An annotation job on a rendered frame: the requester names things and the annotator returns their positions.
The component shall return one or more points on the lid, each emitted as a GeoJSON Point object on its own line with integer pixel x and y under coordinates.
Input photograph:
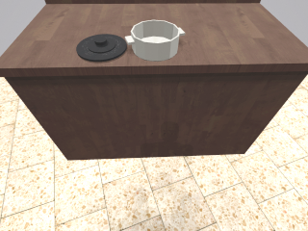
{"type": "Point", "coordinates": [89, 51]}

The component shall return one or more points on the table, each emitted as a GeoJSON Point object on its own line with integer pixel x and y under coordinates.
{"type": "Point", "coordinates": [235, 67]}

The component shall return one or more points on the pot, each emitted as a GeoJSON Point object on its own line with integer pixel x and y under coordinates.
{"type": "Point", "coordinates": [155, 40]}

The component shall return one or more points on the knob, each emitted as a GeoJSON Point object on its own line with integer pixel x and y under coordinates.
{"type": "Point", "coordinates": [100, 41]}

